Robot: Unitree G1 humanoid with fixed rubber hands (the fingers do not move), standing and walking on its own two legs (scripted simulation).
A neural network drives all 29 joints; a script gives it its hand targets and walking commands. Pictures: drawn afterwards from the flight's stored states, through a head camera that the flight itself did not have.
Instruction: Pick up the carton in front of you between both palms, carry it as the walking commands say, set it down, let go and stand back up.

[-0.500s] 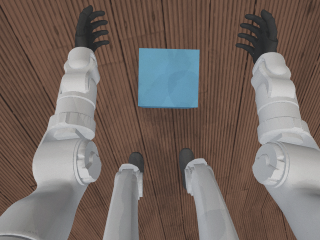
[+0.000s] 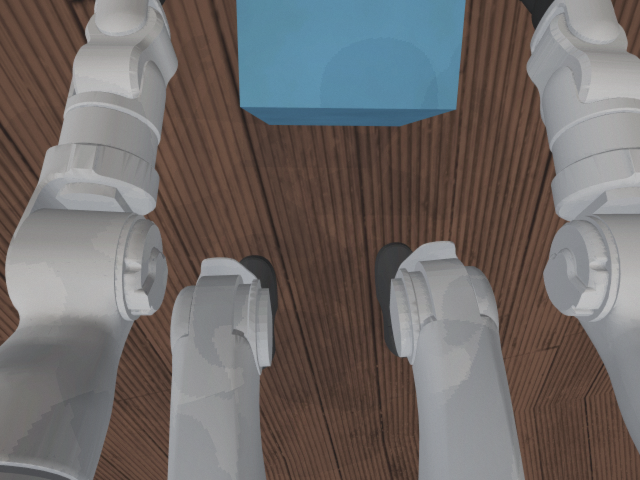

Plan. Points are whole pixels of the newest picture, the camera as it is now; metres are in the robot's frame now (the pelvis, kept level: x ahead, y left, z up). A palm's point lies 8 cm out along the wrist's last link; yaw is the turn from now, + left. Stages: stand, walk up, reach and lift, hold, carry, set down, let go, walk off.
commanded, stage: reach and lift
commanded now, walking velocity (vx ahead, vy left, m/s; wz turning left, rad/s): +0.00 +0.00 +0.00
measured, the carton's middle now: (341, 34) +0.56 -0.04 -0.29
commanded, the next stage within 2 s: none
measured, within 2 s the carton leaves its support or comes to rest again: leaves its support in 1.08 s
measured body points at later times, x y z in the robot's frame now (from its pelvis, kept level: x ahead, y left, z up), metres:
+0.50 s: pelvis +0.01 +0.00 -0.05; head +0.38 -0.01 +0.19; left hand +0.58 +0.14 -0.23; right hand +0.56 -0.21 -0.22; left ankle +0.11 +0.13 -0.38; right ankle +0.11 -0.13 -0.38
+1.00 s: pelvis +0.01 +0.00 -0.05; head +0.38 -0.01 +0.19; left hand +0.58 +0.11 -0.23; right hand +0.56 -0.19 -0.22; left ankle +0.11 +0.13 -0.38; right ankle +0.11 -0.13 -0.38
